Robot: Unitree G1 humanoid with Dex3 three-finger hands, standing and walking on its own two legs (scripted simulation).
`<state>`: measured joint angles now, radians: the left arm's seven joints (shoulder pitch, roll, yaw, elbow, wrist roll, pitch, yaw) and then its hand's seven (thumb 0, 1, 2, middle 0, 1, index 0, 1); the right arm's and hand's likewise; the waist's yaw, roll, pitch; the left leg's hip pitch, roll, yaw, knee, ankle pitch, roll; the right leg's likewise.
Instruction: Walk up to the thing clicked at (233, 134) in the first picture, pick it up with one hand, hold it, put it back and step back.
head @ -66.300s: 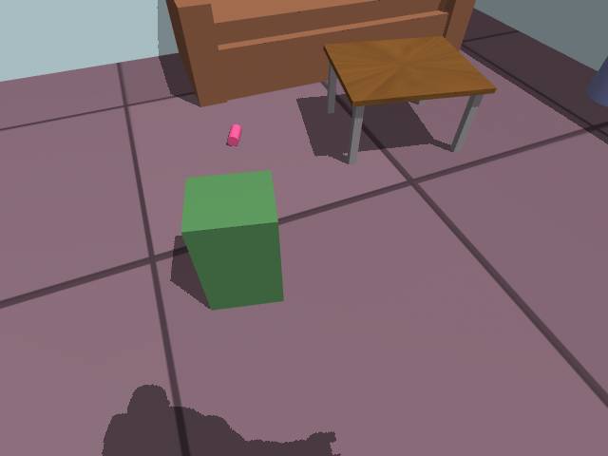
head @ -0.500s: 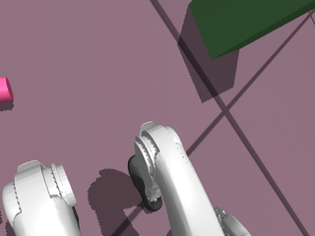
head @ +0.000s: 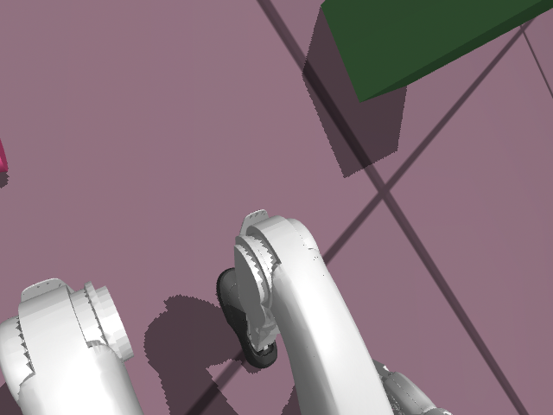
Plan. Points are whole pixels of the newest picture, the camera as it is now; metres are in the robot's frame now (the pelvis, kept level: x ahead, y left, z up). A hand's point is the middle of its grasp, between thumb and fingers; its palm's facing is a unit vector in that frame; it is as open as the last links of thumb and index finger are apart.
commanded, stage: close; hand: left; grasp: from above
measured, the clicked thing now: out of the picture +0.49 +0.28 -0.28
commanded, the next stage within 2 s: settle in 1.66 s
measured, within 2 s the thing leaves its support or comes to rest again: neither
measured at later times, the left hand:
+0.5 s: hand out of the picture +0.48 +0.28 -0.25, palm faces -0.46 -0.10 -0.88, open 11.1 cm
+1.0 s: hand out of the picture +0.47 +0.28 -0.25, palm faces -0.46 -0.09 -0.89, open 9.6 cm
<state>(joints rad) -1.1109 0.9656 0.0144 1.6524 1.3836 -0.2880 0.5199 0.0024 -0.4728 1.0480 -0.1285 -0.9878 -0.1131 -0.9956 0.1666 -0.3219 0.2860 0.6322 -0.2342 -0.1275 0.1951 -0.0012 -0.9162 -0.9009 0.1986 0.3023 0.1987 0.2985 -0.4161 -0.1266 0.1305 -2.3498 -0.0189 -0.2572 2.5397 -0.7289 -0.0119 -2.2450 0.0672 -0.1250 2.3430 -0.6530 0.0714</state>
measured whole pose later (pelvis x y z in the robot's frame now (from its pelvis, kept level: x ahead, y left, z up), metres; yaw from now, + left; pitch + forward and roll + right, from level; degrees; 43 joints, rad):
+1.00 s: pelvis -0.01 +0.00 +0.00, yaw -1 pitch +28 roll -15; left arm -1.12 0.99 0.02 1.69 1.35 -0.25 0.56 0.00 0.13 0.59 -0.58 -0.68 -0.58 -0.64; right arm 0.14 -0.34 0.32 0.60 -0.23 -0.17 0.21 0.00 -0.91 -0.90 0.20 0.30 0.20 0.30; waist -0.43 -0.14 0.17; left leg -2.34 -0.01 -0.26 2.53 -0.71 -0.01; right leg -2.23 0.07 -0.13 2.32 -0.62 0.08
